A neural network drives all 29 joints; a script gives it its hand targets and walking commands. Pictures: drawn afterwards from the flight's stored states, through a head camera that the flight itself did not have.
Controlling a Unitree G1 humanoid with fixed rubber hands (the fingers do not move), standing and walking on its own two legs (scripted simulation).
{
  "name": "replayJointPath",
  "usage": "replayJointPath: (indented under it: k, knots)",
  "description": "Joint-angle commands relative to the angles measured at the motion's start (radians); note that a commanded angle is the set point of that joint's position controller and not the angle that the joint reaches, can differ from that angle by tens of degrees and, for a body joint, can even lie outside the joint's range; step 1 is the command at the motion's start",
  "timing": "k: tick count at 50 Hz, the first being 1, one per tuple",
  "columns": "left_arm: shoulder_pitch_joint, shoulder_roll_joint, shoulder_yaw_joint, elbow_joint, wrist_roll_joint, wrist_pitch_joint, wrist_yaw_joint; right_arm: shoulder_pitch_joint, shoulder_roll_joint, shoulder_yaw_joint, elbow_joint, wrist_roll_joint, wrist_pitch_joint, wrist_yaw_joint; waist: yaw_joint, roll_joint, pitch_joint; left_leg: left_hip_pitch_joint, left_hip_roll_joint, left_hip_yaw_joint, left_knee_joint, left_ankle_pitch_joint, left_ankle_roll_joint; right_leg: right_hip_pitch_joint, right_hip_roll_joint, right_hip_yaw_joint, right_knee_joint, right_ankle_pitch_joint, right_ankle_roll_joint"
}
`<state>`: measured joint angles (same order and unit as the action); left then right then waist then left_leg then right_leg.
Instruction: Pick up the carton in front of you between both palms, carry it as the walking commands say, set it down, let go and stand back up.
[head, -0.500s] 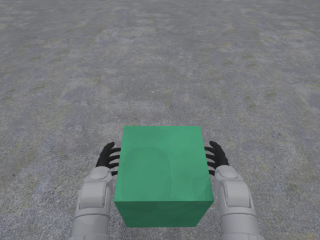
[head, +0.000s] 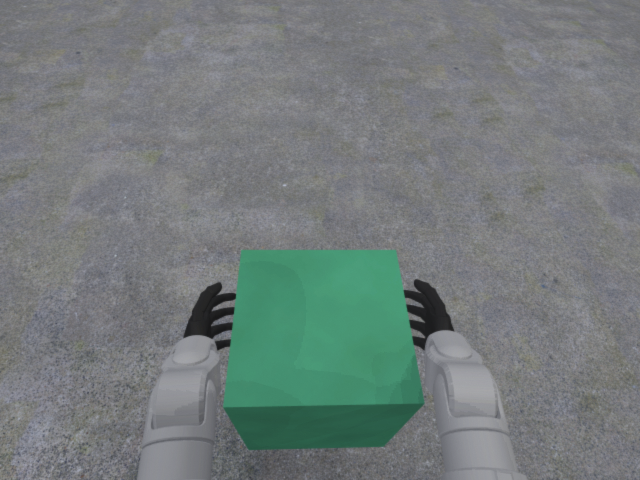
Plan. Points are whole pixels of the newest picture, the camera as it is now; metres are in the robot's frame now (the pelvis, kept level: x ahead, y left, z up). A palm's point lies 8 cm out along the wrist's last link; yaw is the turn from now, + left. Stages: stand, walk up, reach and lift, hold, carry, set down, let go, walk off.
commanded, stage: carry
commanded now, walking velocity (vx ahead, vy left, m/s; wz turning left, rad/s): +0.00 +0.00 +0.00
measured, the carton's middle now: (317, 356) +0.30 +0.00 -0.07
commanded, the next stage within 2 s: hold in 1.84 s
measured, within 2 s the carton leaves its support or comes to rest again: neither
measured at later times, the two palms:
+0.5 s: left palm (219, 260) +0.40 +0.14 +0.03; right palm (431, 257) +0.40 -0.16 +0.03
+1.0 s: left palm (214, 273) +0.37 +0.14 +0.04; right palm (435, 269) +0.38 -0.16 +0.04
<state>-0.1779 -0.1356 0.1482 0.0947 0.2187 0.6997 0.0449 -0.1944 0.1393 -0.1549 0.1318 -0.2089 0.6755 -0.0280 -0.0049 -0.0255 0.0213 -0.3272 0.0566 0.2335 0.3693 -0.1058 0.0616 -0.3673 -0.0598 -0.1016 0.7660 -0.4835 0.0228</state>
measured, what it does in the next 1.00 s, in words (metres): steps on the spot: right foot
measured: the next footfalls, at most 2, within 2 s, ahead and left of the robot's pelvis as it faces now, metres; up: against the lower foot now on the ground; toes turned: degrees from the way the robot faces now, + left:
right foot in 0.10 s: +0.12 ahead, -0.13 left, +0.00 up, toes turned +11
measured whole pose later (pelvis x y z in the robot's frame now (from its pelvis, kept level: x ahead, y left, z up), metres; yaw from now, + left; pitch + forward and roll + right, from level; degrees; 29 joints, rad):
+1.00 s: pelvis +0.08 -0.02 -0.01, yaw +1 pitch +2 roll +0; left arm -0.23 -0.14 0.19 0.19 0.24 0.73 0.03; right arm -0.23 0.15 -0.19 0.19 -0.25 0.73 -0.02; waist 0.00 0.00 -0.11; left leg -0.22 0.07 0.20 0.50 -0.30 0.00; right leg -0.26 -0.07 -0.19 0.50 -0.27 -0.01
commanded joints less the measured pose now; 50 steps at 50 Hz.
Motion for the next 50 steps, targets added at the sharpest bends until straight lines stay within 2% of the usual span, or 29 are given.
replayJointPath:
  k: [1,3,4,5,6,7,9,12,16,22,27,34,50]
  knots:
    - [-0.430,-0.916,-0.667,-0.123,-0.271,-0.077,-0.228,-0.383,0.916,0.614,-0.108,0.260,-0.062,0.236,-0.008,0.168,-0.480,0.384,0.241,-0.165,-0.054,0.463,0.064,0.066,-0.004,-0.007,-0.170,0.111,-0.010]
    - [-0.418,-0.907,-0.682,-0.154,-0.274,-0.069,-0.220,-0.395,0.898,0.640,-0.151,0.273,-0.057,0.231,0.002,0.154,-0.482,0.333,0.211,-0.103,-0.004,0.382,0.049,0.153,-0.011,-0.047,-0.307,0.292,-0.010]
    - [-0.419,-0.898,-0.686,-0.170,-0.276,-0.059,-0.216,-0.402,0.882,0.649,-0.171,0.278,-0.047,0.226,0.006,0.143,-0.471,0.283,0.190,-0.085,0.020,0.280,0.023,0.217,-0.022,-0.058,-0.399,0.423,-0.006]
    - [-0.420,-0.880,-0.678,-0.171,-0.274,-0.044,-0.215,-0.398,0.860,0.645,-0.173,0.273,-0.034,0.221,0.004,0.131,-0.460,0.223,0.175,-0.084,0.039,0.159,-0.007,0.280,-0.056,-0.043,-0.426,0.488,-0.003]
    - [-0.417,-0.854,-0.662,-0.157,-0.270,-0.027,-0.214,-0.381,0.836,0.633,-0.163,0.260,-0.020,0.215,0.000,0.084,-0.458,0.152,0.159,-0.078,0.073,0.035,-0.035,0.341,-0.133,0.018,-0.418,0.578,-0.007]
    - [-0.426,-0.827,-0.638,-0.145,-0.254,-0.018,-0.213,-0.379,0.819,0.619,-0.156,0.242,-0.001,0.209,-0.009,-0.006,-0.436,0.170,0.102,-0.090,0.043,-0.047,-0.060,0.270,-0.183,0.068,-0.370,0.630,-0.031]
    - [-0.400,-0.796,-0.561,-0.070,-0.228,-0.004,-0.217,-0.399,0.789,0.571,-0.118,0.216,0.022,0.201,-0.003,-0.055,-0.378,0.198,0.116,-0.108,0.070,0.037,-0.069,0.208,-0.163,0.046,-0.345,0.680,-0.034]
    - [-0.379,-0.793,-0.488,0.026,-0.199,0.002,-0.223,-0.396,0.789,0.521,-0.035,0.186,0.032,0.202,0.002,-0.032,-0.379,0.192,0.122,-0.116,0.126,0.253,-0.075,0.225,-0.142,0.031,-0.289,0.826,-0.033]
    - [-0.421,-0.837,-0.467,0.068,-0.194,-0.001,-0.233,-0.424,0.837,0.498,0.022,0.185,0.030,0.215,0.004,-0.008,-0.395,0.190,0.111,-0.108,0.150,0.333,-0.085,0.242,-0.134,0.019,-0.254,0.915,-0.029]
    - [-0.486,-0.901,-0.522,0.022,-0.229,-0.014,-0.243,-0.457,0.896,0.525,0.002,0.211,0.018,0.227,0.005,0.024,-0.423,0.220,0.114,-0.107,0.164,0.375,-0.081,0.246,-0.125,0.008,-0.229,0.880,-0.028]
    - [-0.488,-0.900,-0.557,-0.021,-0.247,-0.014,-0.242,-0.451,0.896,0.552,-0.040,0.224,0.017,0.224,0.004,0.028,-0.439,0.232,0.120,-0.111,0.166,0.356,-0.074,0.245,-0.121,0.004,-0.225,0.818,-0.031]
    - [-0.478,-0.882,-0.555,-0.027,-0.244,-0.010,-0.240,-0.447,0.880,0.555,-0.053,0.222,0.020,0.219,0.004,0.025,-0.417,0.220,0.124,-0.118,0.142,0.283,-0.068,0.231,-0.120,0.004,-0.246,0.721,-0.033]
    - [-0.517,-0.897,-0.509,0.039,-0.221,-0.003,-0.248,-0.490,0.894,0.514,0.015,0.206,0.025,0.231,0.004,0.027,-0.343,0.169,0.123,-0.136,0.061,0.070,-0.060,0.187,-0.119,0.015,-0.327,0.494,-0.034]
